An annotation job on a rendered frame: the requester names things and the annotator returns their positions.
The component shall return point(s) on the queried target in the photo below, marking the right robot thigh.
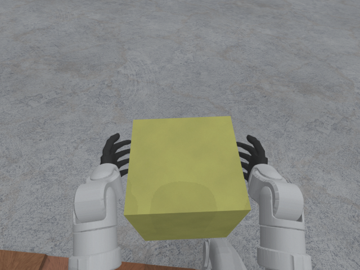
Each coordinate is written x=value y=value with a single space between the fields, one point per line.
x=219 y=254

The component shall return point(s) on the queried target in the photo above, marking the carton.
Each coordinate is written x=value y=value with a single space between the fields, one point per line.
x=185 y=179

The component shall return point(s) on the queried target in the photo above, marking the robot left hand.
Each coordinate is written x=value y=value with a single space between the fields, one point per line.
x=109 y=154

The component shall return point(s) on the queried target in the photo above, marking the right robot forearm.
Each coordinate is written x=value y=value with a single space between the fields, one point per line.
x=281 y=214

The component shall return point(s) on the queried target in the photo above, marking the left robot forearm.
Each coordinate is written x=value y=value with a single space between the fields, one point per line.
x=95 y=243

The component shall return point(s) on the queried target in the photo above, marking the robot right hand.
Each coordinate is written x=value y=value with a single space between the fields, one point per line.
x=257 y=155

